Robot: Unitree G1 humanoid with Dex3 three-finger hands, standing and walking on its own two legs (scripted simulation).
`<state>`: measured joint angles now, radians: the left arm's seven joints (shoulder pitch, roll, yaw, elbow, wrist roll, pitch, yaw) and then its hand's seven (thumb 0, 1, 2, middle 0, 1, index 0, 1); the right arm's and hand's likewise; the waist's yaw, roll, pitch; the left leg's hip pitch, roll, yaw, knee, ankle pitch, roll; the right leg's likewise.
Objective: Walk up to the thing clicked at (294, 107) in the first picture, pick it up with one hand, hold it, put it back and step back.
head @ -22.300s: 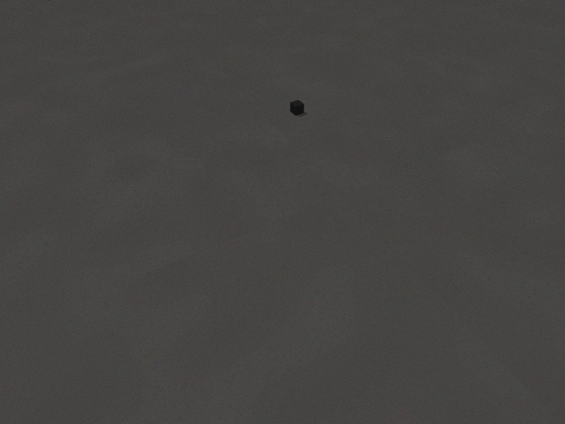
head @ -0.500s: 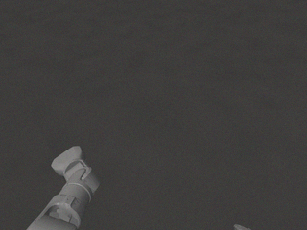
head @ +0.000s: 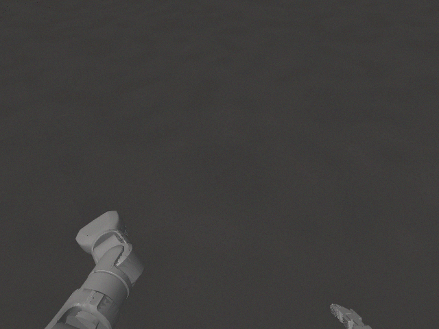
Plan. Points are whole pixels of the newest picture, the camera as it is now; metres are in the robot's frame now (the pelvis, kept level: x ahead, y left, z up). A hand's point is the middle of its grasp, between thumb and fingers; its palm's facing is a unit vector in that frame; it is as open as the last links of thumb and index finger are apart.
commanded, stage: hold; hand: left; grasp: from above
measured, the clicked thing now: (117, 255) +0.31 +0.24 -0.06
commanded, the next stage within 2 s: crouch in 0.58 s
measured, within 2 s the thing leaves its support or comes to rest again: neither
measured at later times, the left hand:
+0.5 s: hand (115, 258) +0.29 +0.23 -0.02, palm faces -0.28 -0.32 -0.90, open 9.7 cm
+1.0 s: hand (122, 271) +0.28 +0.23 -0.07, palm faces -0.34 -0.30 -0.89, open 9.7 cm
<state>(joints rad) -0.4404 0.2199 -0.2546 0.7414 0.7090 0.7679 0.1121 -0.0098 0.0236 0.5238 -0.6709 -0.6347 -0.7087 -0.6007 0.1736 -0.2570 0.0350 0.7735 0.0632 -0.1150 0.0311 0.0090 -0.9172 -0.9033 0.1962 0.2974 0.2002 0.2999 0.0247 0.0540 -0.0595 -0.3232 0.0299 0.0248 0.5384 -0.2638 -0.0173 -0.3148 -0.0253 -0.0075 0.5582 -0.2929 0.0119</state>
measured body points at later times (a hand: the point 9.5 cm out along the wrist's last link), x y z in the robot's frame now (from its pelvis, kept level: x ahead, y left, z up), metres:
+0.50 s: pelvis +0.00 +0.00 +0.00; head +0.00 -0.03 +0.45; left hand +0.30 +0.24 +0.03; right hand +0.18 -0.22 -0.11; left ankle +0.01 +0.13 -0.73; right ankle +0.00 -0.13 -0.73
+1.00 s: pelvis -0.01 +0.00 -0.01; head +0.02 -0.01 +0.44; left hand +0.30 +0.24 -0.02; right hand +0.14 -0.23 -0.12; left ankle +0.01 +0.13 -0.73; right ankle +0.00 -0.13 -0.73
